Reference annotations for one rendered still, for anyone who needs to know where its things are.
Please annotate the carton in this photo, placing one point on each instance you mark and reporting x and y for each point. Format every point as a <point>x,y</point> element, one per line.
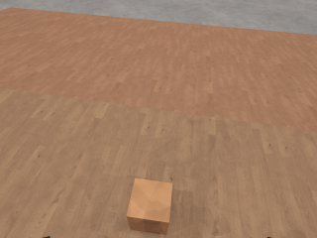
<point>149,206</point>

